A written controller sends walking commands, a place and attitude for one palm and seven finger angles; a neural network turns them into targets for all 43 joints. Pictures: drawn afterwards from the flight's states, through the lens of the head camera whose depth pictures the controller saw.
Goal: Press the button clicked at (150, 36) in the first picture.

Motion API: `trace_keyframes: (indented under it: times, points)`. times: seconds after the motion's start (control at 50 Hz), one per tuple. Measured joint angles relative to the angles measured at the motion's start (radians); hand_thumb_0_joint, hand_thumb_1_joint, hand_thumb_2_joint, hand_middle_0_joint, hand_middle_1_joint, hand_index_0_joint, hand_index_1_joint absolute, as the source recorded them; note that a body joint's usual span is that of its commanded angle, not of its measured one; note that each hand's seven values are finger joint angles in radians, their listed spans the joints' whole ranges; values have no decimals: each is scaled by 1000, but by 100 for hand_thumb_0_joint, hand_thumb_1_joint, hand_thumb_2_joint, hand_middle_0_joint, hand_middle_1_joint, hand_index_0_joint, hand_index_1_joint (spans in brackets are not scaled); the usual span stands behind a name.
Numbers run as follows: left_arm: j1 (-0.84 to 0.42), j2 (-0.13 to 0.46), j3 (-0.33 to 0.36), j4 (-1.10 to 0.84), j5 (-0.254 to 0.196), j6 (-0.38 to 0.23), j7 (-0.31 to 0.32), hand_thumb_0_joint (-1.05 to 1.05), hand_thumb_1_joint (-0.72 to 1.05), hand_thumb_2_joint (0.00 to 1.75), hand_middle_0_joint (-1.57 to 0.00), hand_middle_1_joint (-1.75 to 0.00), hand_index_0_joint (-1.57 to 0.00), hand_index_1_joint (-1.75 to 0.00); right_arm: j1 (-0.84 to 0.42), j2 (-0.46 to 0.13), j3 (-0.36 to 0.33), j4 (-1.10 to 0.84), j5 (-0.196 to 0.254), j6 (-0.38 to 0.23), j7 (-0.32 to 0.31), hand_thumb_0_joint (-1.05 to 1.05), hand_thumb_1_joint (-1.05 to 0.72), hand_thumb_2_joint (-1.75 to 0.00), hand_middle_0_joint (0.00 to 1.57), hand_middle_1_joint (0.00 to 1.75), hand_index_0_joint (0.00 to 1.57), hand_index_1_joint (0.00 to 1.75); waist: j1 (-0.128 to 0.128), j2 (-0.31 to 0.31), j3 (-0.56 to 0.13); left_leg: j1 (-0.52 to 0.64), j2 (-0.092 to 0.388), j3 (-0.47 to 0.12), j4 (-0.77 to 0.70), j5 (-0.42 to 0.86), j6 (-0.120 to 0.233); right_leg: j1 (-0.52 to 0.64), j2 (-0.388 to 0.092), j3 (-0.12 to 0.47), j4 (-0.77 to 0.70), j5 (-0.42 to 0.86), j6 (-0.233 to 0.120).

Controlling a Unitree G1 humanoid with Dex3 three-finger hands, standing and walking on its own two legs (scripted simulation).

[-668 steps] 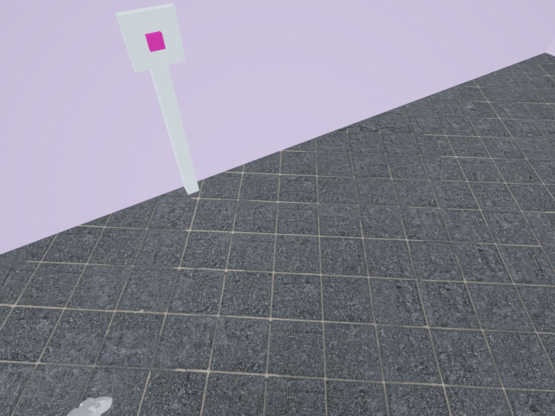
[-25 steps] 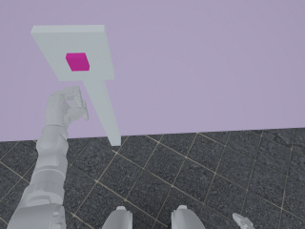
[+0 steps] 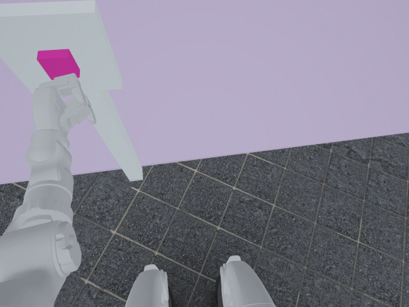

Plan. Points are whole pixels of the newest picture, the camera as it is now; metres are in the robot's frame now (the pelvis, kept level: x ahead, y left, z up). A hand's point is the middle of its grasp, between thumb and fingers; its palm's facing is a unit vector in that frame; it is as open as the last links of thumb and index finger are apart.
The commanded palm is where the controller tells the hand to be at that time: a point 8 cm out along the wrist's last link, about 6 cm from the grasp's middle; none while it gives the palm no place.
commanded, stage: aim a knuckle at the button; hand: left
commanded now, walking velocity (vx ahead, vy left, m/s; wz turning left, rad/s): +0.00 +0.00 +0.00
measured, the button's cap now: (59, 63) +0.55 +0.23 +0.08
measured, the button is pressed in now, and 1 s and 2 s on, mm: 0 0 8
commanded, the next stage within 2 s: press the button with the knuckle in 0.48 s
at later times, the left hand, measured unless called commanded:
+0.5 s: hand (83, 114) +0.47 +0.19 +0.05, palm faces +0.09 -1.00 -0.02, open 3.1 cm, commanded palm +0.44 +0.24 +0.06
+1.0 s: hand (81, 100) +0.49 +0.20 +0.05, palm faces +0.09 -1.00 -0.02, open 3.1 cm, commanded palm +0.47 +0.24 +0.06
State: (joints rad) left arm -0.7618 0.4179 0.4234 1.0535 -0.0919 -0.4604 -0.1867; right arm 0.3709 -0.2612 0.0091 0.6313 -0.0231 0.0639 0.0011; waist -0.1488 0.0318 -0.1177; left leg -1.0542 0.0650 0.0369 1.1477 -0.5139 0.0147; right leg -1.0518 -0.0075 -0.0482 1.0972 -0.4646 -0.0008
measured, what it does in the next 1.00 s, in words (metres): stands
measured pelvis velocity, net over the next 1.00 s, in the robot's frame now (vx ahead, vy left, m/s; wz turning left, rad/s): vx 0.00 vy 0.00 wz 0.01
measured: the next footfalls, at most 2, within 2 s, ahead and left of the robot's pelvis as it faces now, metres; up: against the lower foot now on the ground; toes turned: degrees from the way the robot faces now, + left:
none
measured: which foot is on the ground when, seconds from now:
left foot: down 0.00-1.00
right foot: down 0.00-1.00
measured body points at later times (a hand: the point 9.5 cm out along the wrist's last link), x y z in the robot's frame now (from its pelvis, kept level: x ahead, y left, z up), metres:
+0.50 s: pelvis +0.01 +0.00 +0.01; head +0.13 +0.02 +0.44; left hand +0.45 +0.25 +0.05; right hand +0.08 -0.26 -0.11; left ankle +0.01 +0.11 -0.65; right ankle +0.02 -0.12 -0.65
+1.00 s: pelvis +0.00 +0.00 +0.00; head +0.14 +0.02 +0.43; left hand +0.48 +0.25 +0.06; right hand +0.02 -0.27 -0.12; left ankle +0.01 +0.11 -0.65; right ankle +0.02 -0.12 -0.65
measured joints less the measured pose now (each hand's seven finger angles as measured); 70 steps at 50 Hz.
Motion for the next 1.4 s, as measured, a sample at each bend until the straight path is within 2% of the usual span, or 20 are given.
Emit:
trace_keyframes:
  times: [0.16,0.42,0.62,1.0,1.24,1.4]
  points:
    - [67,-38,-18,-58,-3,-8,30,1,91,90,-130,-150,-130,-150,-5,13,1,6,4,6,1,1,-90,-90,20,30,20,30,11,-5,0,46,-1,-3,-32,3,0,50,1,-3,-36,4,2]
    - [72,-58,-59,-39,-13,-23,17,1,91,90,-130,-150,-130,-150,-69,13,0,-18,8,1,4,1,-90,-90,20,30,20,30,33,-9,-11,67,-9,-10,-32,-3,0,76,-6,-10,-37,-6,3]
    - [80,-80,-78,-64,-9,-25,38,1,90,90,-130,-150,-130,-150,-83,17,-1,-11,9,0,3,1,-90,-90,20,30,20,30,40,-7,-8,63,-12,-14,-23,-3,-1,73,-9,-13,-27,-9,2]
    - [-76,36,-6,86,6,-7,3,1,90,90,-130,-150,-130,-150,-31,0,15,9,1,3,-9,1,-90,-90,20,30,20,30,-10,-4,3,-4,-4,-21,6,2,-2,10,-1,-18,-4,0,-2]
    - [-107,47,3,104,28,-6,21,2,89,91,-130,-150,-133,-150,-9,1,17,19,-9,13,-3,1,-90,-90,20,30,20,30,-22,1,4,-20,-2,-26,8,4,0,-1,1,-22,-12,6,1]
    - [-168,80,7,160,49,-8,21,4,88,92,-130,-150,-137,-150,-24,4,29,18,-16,3,-3,1,-90,-90,20,30,20,30,-37,3,5,-53,-4,-38,27,6,1,-26,0,-33,-1,8,0]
